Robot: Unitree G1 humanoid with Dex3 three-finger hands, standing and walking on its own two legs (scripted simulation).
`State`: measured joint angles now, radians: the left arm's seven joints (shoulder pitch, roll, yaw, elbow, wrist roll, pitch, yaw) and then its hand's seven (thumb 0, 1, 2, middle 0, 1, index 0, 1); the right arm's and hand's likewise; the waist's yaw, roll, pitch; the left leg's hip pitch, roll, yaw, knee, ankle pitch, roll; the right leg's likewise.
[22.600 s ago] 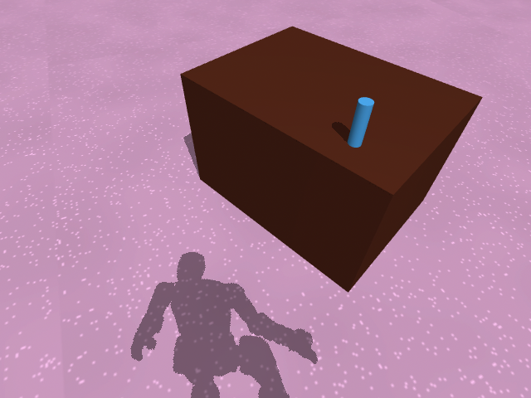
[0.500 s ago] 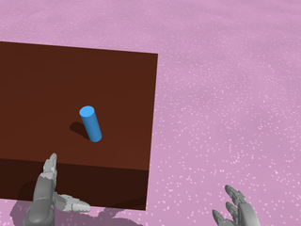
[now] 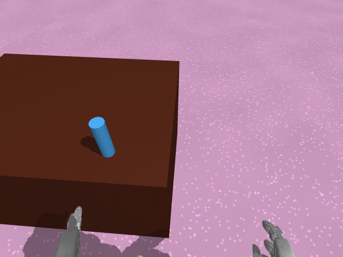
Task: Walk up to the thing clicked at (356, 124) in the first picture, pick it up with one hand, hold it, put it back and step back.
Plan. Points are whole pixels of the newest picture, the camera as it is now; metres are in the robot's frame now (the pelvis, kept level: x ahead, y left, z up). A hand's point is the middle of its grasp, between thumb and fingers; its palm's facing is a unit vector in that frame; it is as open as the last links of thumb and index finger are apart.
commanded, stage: home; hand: left
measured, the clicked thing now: (103, 138) +0.48 +0.23 -0.05
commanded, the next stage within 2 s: stand in 1.76 s
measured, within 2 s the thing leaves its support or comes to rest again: neither
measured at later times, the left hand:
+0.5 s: hand (94, 246) +0.18 +0.19 -0.06, palm faces +0.11 -0.95 -0.28, open 17.7 cm
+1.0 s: hand (91, 245) +0.18 +0.19 -0.06, palm faces +0.11 -0.95 -0.28, open 17.7 cm
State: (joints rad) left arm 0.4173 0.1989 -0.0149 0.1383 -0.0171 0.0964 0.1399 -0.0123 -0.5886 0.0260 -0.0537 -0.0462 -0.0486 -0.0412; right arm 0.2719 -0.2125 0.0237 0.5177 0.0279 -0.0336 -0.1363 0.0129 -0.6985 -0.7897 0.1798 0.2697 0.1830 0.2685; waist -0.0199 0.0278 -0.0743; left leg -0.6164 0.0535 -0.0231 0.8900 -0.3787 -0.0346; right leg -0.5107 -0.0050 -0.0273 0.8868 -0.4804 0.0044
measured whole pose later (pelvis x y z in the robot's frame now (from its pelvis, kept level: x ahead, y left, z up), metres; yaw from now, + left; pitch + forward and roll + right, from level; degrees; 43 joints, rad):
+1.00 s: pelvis +0.01 +0.01 +0.00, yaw +0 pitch +7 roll -2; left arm 0.44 0.20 0.00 0.06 -0.01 0.22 0.14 -0.01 -0.58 0.03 -0.05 -0.05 -0.05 -0.04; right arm 0.27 -0.20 0.03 0.53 0.01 -0.11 -0.15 0.02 -0.90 -0.91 0.20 0.30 0.20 0.30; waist -0.02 0.03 -0.09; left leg -0.63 0.05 -0.03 0.92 -0.41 -0.02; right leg -0.50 -0.01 -0.03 0.88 -0.49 0.02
